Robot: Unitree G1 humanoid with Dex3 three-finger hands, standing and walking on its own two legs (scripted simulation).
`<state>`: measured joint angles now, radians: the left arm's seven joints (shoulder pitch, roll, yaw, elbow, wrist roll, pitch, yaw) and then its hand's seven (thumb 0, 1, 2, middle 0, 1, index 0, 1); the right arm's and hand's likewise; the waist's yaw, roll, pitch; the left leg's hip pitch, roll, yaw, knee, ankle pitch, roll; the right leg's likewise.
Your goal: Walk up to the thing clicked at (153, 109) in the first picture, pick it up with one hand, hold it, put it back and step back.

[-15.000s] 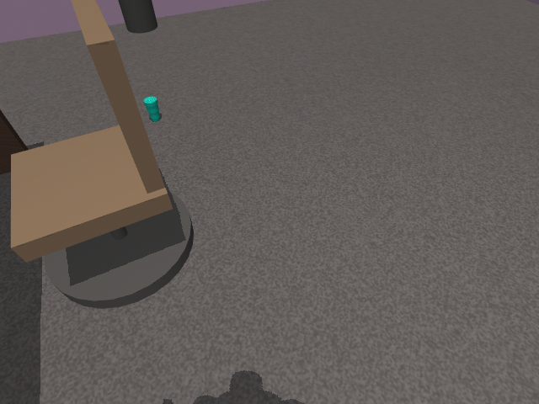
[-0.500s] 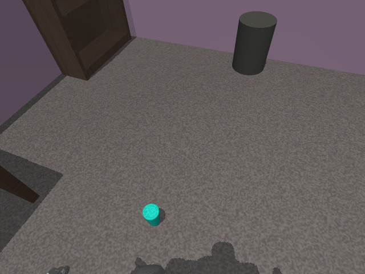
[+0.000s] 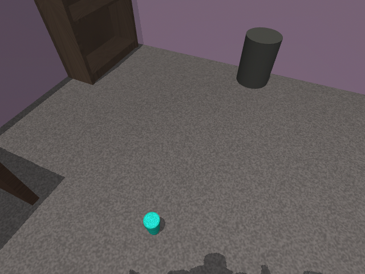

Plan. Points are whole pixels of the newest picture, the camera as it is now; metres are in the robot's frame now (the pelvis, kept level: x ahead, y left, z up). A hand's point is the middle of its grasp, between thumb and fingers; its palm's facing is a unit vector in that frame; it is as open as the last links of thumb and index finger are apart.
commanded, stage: walk up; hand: left
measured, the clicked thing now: (152, 225) +0.45 +0.19 -0.70
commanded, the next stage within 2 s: stand in 0.66 s
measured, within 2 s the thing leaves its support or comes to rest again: neither
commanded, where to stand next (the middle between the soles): +0.09 +0.00 m, yaw -1 degrees
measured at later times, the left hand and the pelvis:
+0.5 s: hand out of the picture +0.09 +0.26 -0.15, palm faces -0.01 -0.94 -0.34, open 7.4 cm; pelvis +0.01 +0.00 +0.01, yaw +1 degrees
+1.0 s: hand out of the picture +0.09 +0.25 -0.15, palm faces -0.02 -0.94 -0.34, open 7.4 cm; pelvis +0.03 -0.01 +0.01, yaw +0 degrees
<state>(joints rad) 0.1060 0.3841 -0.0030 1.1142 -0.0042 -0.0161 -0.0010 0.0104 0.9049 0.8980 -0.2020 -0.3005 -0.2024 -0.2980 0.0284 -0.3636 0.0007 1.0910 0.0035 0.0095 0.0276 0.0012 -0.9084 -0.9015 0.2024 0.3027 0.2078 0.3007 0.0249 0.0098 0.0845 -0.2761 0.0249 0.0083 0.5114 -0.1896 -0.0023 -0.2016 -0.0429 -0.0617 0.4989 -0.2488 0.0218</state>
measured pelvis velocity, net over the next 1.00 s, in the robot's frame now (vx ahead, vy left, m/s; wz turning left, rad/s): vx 0.03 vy -0.01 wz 0.01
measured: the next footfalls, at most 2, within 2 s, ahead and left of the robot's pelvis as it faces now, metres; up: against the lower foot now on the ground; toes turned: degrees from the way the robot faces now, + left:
none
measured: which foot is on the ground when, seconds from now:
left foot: down 0.00-1.00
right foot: down 0.00-1.00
